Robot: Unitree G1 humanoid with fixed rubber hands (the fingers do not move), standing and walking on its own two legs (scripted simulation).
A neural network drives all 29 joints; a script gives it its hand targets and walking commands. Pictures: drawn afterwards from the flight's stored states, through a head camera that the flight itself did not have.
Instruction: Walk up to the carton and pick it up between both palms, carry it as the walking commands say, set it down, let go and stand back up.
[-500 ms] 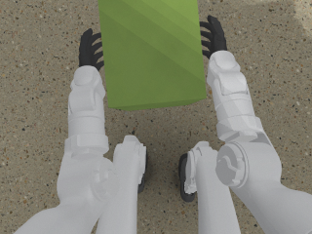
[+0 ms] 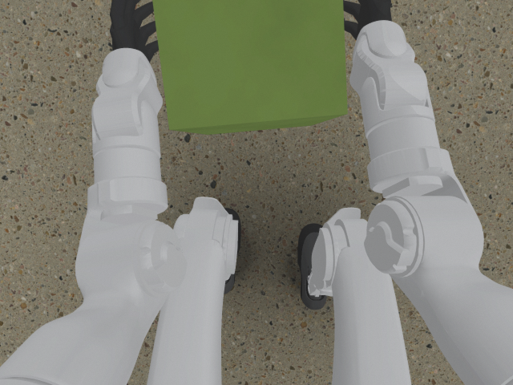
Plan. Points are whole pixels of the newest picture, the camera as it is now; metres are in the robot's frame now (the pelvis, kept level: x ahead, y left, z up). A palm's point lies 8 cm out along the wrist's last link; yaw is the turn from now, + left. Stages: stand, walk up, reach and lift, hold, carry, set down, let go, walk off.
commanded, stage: set down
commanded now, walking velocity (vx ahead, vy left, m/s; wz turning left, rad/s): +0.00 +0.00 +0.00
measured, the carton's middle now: (251, 35) +0.55 +0.07 -0.20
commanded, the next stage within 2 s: none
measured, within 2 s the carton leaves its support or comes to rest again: rests again in 1.08 s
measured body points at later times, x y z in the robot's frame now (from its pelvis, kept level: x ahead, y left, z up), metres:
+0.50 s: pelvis +0.00 +0.00 -0.05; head +0.37 +0.03 +0.19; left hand +0.54 +0.22 -0.21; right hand +0.59 -0.07 -0.21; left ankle +0.11 +0.12 -0.42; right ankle +0.09 -0.10 -0.42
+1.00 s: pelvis -0.01 +0.00 -0.08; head +0.37 +0.03 +0.16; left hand +0.54 +0.22 -0.24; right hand +0.59 -0.07 -0.24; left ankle +0.11 +0.12 -0.42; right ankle +0.09 -0.11 -0.42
